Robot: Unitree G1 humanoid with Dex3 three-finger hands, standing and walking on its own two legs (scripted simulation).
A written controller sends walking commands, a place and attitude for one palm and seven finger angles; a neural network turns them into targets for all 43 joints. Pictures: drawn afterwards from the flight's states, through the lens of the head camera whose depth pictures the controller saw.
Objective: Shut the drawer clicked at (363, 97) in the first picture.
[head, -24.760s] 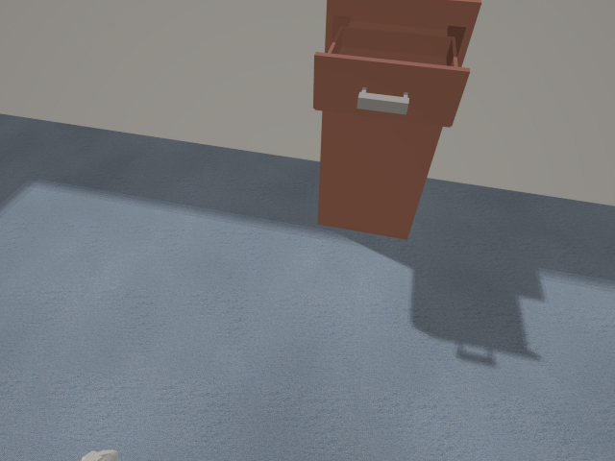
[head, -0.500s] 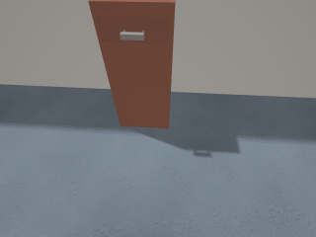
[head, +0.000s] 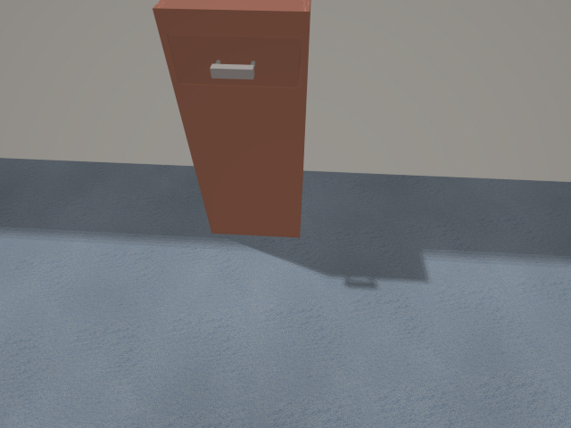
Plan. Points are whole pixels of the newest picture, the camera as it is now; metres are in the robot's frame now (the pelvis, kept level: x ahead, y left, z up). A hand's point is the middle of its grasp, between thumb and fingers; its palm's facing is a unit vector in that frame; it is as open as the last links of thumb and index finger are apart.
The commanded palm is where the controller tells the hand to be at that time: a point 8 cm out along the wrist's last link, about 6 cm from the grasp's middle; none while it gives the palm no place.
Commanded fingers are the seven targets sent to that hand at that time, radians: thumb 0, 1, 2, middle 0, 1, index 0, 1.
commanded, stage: look to check the result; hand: left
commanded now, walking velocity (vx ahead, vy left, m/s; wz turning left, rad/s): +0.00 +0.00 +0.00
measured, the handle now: (234, 67) +1.00 +0.20 +0.03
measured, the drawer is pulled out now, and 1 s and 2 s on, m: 0.00 0.00 0.00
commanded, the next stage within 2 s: stand and wait in 0.46 s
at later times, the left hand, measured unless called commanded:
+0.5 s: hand out of the picture +0.03 +0.18 -0.17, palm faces +0.02 -0.97 -0.24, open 7.4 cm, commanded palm none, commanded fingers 0.00 0.90 0.90 -0.20 -0.30 -0.20 -0.30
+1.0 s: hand out of the picture +0.05 +0.18 -0.17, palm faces +0.01 -0.97 -0.25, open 7.4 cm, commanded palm none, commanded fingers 0.00 0.90 0.90 -0.20 -0.30 -0.20 -0.30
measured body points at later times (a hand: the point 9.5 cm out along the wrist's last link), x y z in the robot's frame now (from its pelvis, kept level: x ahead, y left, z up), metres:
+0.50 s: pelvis +0.02 -0.01 +0.00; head +0.03 -0.02 +0.45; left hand +0.03 +0.23 -0.15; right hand +0.02 -0.24 -0.16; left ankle +0.00 +0.11 -0.74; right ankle +0.03 -0.09 -0.74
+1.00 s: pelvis +0.03 -0.01 +0.00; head +0.04 -0.02 +0.45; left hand +0.05 +0.23 -0.15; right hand +0.02 -0.25 -0.16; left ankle +0.00 +0.11 -0.74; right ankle +0.03 -0.09 -0.74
